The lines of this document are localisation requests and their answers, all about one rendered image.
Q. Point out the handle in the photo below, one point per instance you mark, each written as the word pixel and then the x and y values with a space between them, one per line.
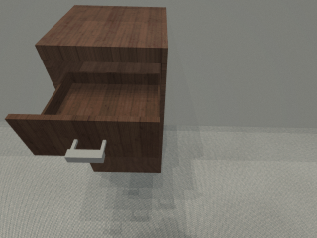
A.
pixel 74 155

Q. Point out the drawer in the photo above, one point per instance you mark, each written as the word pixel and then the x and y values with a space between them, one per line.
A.
pixel 122 108

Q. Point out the cabinet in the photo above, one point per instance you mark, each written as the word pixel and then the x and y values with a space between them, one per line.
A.
pixel 94 38

